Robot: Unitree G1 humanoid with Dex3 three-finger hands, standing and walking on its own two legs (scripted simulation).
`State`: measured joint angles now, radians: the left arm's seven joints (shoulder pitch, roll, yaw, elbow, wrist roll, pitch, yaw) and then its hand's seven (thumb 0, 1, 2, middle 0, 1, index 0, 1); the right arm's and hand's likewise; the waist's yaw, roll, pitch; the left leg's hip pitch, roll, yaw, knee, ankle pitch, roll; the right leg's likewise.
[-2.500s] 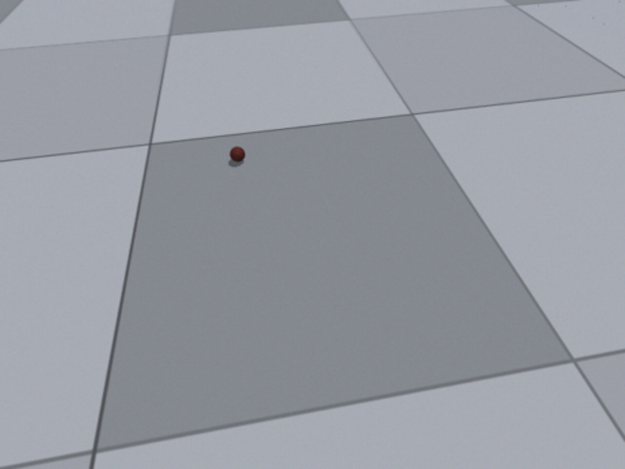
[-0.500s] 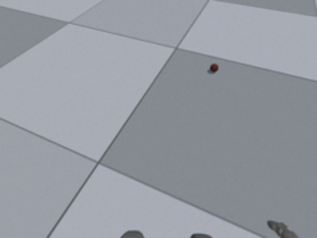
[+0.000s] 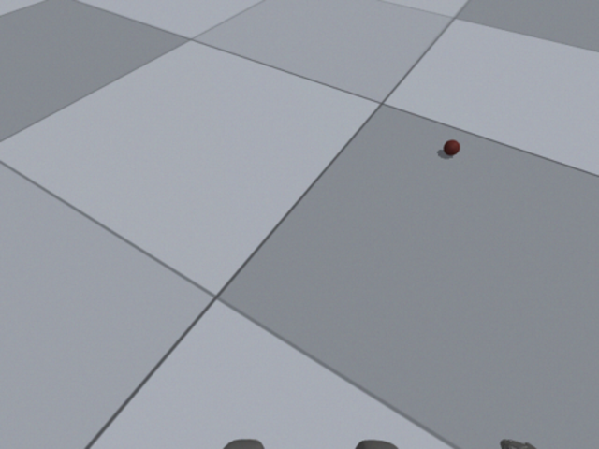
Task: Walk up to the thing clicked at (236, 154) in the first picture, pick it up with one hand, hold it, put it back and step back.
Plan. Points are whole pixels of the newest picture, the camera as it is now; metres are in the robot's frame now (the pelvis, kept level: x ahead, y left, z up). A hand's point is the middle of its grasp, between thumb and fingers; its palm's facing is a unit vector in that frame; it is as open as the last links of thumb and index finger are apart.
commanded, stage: walk up
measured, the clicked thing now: (451, 147) +1.56 -0.82 -0.71
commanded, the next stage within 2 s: stand in 0.74 s
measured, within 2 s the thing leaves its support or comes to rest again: neither
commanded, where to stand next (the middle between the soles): +0.08 -0.03 m, yaw +1 degrees
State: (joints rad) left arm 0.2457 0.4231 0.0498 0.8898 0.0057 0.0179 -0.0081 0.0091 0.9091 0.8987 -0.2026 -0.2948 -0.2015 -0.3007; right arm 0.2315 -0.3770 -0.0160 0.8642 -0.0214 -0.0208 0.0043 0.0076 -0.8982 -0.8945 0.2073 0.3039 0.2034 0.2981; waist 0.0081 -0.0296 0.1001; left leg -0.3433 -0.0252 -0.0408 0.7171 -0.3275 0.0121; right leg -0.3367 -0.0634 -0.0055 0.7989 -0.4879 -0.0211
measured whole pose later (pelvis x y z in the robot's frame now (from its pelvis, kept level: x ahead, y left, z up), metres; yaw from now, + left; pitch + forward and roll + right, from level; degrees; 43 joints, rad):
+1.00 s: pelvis +0.01 -0.02 +0.03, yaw +2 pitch -3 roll +0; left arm 0.10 0.35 0.01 1.15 0.01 0.00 -0.02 0.01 0.91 0.90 -0.20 -0.29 -0.20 -0.30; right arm 0.10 -0.35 0.01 1.13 -0.01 -0.01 0.01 0.01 -0.90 -0.89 0.20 0.30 0.20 0.30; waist 0.01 0.00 0.06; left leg -0.16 0.00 -0.09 0.36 -0.15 -0.03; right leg -0.12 -0.04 -0.05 0.35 -0.19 0.02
